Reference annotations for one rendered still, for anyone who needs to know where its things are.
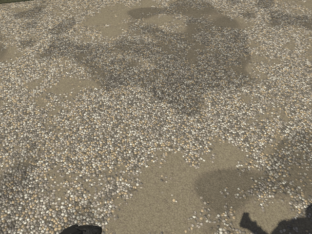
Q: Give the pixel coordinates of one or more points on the left robot hand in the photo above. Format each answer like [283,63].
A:
[82,229]

